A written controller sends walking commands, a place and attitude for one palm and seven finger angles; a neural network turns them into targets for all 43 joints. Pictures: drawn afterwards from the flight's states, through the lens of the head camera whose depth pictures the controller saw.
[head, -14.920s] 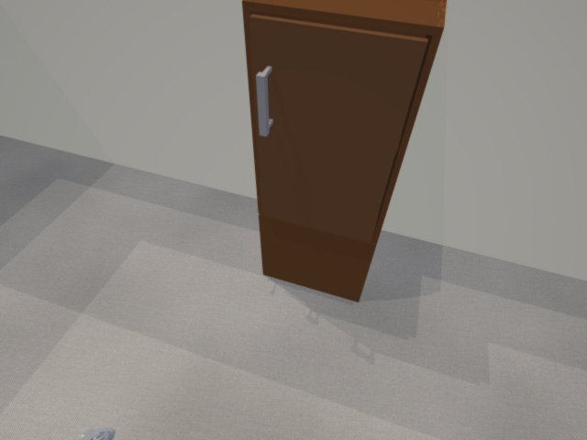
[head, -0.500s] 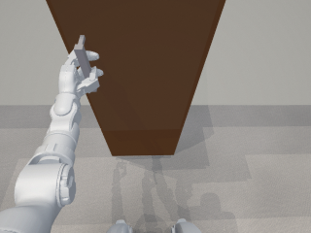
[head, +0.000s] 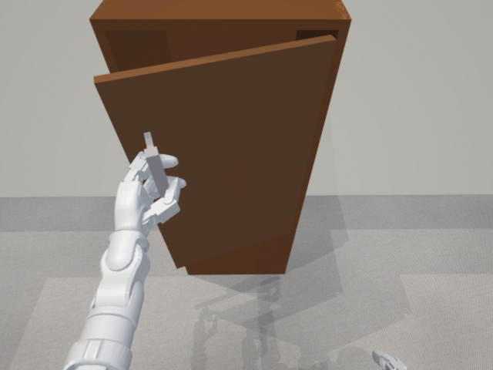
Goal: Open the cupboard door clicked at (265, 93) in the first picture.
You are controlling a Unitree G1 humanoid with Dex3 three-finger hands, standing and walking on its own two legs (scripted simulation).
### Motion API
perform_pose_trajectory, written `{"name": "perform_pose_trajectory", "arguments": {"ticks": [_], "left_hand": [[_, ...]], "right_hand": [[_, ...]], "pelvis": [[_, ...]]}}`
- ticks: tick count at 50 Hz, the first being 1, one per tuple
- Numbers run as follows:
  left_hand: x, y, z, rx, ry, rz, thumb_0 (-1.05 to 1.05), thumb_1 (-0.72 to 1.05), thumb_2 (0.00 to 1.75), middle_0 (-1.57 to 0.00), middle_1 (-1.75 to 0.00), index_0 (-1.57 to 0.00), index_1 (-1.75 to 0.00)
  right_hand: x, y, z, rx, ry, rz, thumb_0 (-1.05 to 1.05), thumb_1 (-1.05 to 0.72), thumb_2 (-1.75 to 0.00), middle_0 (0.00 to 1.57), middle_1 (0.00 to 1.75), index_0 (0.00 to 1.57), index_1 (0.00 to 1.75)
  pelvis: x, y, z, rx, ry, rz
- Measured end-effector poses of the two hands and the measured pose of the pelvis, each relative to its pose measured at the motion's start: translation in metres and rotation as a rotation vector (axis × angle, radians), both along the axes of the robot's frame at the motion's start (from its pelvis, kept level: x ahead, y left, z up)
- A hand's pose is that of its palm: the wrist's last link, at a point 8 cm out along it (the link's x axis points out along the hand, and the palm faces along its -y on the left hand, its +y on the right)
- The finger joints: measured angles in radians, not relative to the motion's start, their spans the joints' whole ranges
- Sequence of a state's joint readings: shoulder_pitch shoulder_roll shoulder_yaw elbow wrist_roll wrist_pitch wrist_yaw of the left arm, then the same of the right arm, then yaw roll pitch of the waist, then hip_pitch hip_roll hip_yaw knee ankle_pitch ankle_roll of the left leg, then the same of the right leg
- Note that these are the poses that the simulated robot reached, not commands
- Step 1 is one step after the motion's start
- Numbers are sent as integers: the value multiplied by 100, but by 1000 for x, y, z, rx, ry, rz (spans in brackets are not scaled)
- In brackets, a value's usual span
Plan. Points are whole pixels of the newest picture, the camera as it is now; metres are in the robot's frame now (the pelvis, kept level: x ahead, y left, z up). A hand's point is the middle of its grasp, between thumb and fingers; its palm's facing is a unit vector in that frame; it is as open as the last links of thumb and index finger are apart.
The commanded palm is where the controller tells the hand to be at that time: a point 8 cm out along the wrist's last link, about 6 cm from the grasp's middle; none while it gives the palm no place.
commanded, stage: pull the door open along its arc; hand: left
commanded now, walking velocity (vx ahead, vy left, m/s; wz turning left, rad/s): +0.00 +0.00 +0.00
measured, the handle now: (160, 175) +0.42 +0.15 +0.08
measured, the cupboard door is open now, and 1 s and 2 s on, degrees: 19 41 46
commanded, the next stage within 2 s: open thumb and fingers to let go in 0.60 s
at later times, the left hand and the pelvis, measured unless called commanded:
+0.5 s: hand (224, 250) +0.28 +0.04 +0.09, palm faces +0.30 -0.95 -0.03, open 5.8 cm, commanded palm +0.21 +0.06 +0.08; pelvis +0.00 -0.03 +0.00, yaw +4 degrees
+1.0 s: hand (219, 250) +0.28 +0.04 +0.09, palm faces +0.33 -0.94 -0.03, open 8.1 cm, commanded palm +0.22 +0.07 +0.08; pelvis +0.00 -0.03 +0.00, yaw +4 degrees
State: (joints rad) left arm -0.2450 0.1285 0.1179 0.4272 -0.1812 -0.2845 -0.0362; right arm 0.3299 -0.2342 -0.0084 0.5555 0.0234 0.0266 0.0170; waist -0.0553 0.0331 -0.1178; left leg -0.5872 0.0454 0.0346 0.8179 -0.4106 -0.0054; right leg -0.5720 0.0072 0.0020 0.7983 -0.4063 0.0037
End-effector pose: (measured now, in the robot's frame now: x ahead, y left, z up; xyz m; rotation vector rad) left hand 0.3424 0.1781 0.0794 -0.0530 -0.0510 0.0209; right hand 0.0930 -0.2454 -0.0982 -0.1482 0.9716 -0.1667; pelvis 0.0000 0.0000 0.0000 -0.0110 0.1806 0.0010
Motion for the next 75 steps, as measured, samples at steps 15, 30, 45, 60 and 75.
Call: {"name": "perform_pose_trajectory", "arguments": {"ticks": [15,30,45,60,75], "left_hand": [[-71,-69,7,45,55,393,1,73,81,-35,-133,-35,-132],[-113,-106,11,71,102,218,1,71,74,-35,-133,-38,-134],[-101,-89,11,65,91,353,1,57,74,-36,-129,-38,-131],[-109,-79,7,68,81,352,0,-22,41,-31,-121,-31,-121],[-101,-86,8,72,68,313,-1,-49,30,-23,-72,-23,-72]], "right_hand": [[87,36,19,50,-204,221,1,-90,-90,20,30,20,30],[84,16,23,80,-216,192,1,-90,-90,20,30,20,30],[97,12,22,49,-215,225,1,-90,-90,20,30,20,30],[88,23,15,55,-209,227,1,-90,-90,20,30,20,30],[80,36,15,62,-207,235,1,-90,-90,20,30,20,30]], "pelvis": [[-7,-14,-1,10,-64,54],[0,-31,4,14,-129,63],[3,-35,2,21,-110,79],[-1,-25,-1,11,-105,80],[-14,-17,-3,6,-110,77]]}}
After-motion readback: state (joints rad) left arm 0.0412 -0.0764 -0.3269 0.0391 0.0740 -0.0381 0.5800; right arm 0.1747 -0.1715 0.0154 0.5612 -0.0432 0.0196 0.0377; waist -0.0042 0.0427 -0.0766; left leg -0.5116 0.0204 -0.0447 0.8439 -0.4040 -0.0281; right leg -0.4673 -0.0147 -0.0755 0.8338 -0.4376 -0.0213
